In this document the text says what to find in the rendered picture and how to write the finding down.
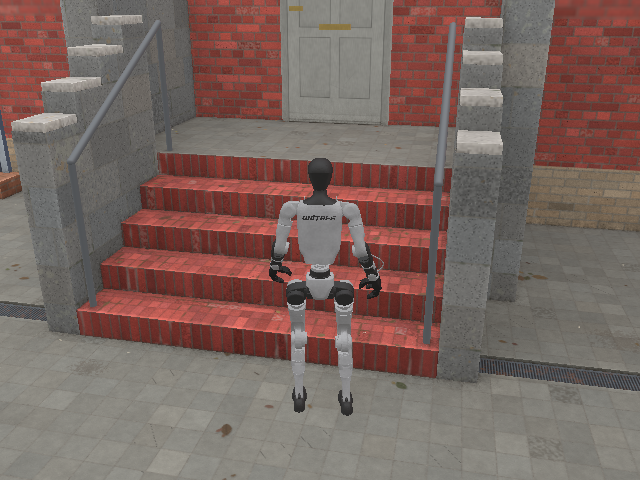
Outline stairs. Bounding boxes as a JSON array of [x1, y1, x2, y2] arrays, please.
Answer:
[[76, 152, 452, 378]]

